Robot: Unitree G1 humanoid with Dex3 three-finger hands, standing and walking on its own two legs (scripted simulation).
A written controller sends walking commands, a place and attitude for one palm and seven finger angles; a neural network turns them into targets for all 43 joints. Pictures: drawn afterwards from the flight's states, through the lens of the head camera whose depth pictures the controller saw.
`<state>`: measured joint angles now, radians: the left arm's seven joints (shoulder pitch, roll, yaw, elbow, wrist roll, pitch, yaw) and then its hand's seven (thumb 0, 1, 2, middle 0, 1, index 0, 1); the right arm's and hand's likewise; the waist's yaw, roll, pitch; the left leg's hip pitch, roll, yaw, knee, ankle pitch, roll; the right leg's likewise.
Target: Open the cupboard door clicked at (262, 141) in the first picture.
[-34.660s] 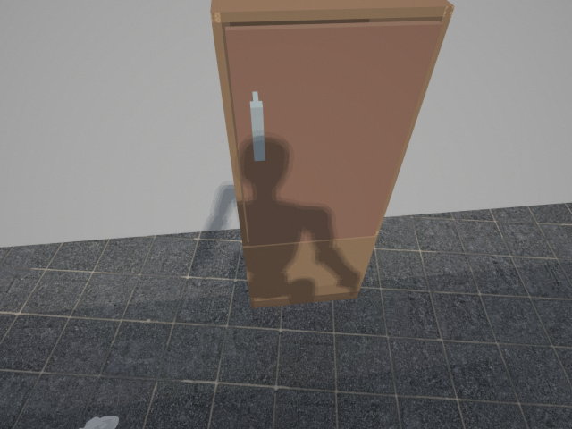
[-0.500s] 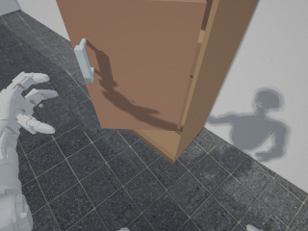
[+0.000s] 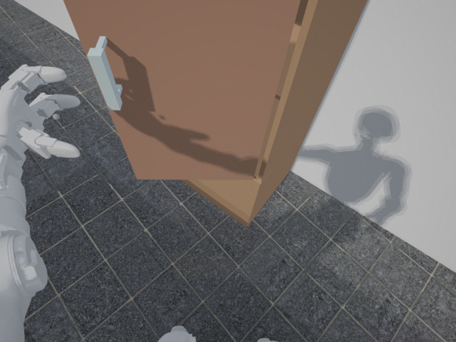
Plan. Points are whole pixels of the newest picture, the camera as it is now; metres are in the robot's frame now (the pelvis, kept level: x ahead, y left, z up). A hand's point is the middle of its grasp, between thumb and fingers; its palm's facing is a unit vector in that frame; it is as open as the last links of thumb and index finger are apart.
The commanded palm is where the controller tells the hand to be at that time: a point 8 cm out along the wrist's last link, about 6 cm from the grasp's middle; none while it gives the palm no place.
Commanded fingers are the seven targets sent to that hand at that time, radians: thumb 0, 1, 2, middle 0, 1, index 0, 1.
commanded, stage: move the hooked fingers beside the handle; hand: left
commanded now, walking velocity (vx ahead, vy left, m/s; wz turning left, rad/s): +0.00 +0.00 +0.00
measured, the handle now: (109, 74) +0.57 +0.22 +0.12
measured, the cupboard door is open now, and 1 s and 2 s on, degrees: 39 39 39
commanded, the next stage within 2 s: none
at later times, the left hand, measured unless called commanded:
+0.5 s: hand (62, 90) +0.51 +0.28 +0.13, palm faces +0.01 -1.00 +0.00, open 14.0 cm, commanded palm +0.49 +0.33 +0.11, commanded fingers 0.00 -0.50 0.30 -0.30 -1.20 -0.30 -1.20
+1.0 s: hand (68, 102) +0.51 +0.28 +0.10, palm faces -0.01 -1.00 +0.03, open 14.0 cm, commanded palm +0.50 +0.32 +0.11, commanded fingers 0.00 -0.50 0.30 -0.30 -1.20 -0.30 -1.20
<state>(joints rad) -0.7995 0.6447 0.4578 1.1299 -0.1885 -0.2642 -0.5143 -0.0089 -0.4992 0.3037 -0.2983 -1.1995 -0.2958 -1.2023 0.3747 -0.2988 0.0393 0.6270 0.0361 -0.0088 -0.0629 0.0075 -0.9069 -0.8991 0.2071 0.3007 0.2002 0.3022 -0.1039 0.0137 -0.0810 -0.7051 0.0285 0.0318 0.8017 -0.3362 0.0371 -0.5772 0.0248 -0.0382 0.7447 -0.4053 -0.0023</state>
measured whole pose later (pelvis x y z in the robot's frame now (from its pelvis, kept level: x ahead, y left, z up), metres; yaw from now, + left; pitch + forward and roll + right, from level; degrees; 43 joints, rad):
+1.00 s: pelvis +0.01 +0.01 -0.01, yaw -1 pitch +19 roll -4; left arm -0.96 0.75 0.47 1.26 -0.12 -0.21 -0.49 -0.01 -0.50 0.30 -0.30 -1.20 -0.30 -1.20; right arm 0.39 -0.29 0.05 0.58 0.02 0.09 -0.04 0.00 -0.91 -0.90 0.21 0.30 0.20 0.30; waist -0.16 0.02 -0.11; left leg -0.85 0.05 0.02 0.90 -0.39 0.05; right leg -0.70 0.04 -0.04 0.79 -0.43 0.01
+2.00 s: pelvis +0.01 +0.00 -0.01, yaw -1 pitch +20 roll -4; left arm -0.94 0.77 0.48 1.25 -0.15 -0.25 -0.54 -0.01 -0.50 0.30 -0.30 -1.20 -0.29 -1.20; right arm 0.41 -0.30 0.05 0.60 0.02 0.10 -0.05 0.00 -0.91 -0.90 0.21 0.30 0.20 0.30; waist -0.15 0.03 -0.11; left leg -0.86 0.06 0.01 0.91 -0.39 0.03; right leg -0.71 0.06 -0.05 0.80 -0.44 0.00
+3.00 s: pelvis +0.01 -0.01 -0.01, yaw -1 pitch +19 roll -4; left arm -0.95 0.68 0.44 1.23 -0.12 -0.28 -0.39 -0.01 -0.50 0.30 -0.30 -1.20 -0.30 -1.20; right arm 0.43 -0.29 0.04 0.62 0.02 0.08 -0.03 0.00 -0.91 -0.90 0.21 0.30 0.20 0.30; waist -0.17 0.03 -0.10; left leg -0.85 0.06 0.01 0.90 -0.38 0.02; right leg -0.71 0.06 -0.04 0.81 -0.44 -0.01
